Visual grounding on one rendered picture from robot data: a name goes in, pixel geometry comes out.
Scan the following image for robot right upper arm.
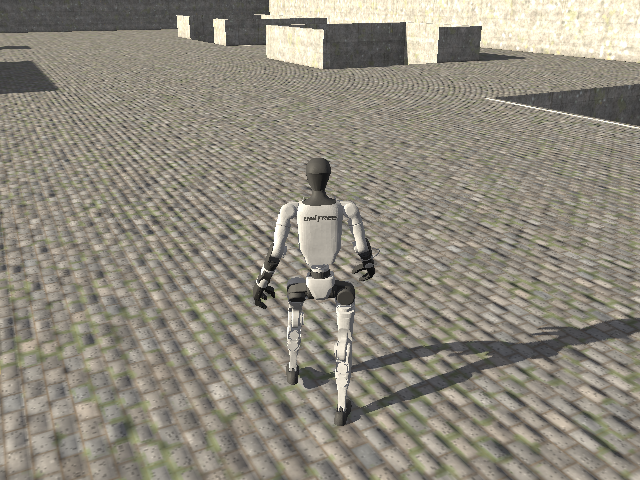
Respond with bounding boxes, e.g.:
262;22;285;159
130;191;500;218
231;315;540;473
339;200;369;254

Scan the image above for robot left upper arm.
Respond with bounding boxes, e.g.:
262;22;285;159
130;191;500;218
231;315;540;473
271;202;299;259

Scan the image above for robot right hand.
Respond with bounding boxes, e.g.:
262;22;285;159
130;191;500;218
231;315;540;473
352;263;375;281

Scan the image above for left robot forearm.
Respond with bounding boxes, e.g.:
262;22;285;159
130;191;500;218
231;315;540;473
256;243;280;288

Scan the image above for robot left hand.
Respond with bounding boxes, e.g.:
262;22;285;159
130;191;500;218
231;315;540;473
253;283;275;309

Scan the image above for right robot forearm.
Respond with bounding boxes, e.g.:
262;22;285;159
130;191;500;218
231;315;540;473
358;238;374;268

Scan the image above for left robot foot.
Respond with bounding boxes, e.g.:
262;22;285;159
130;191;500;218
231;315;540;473
286;364;299;385

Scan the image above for humanoid robot head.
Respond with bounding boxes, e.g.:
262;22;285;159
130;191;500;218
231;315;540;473
302;158;336;206

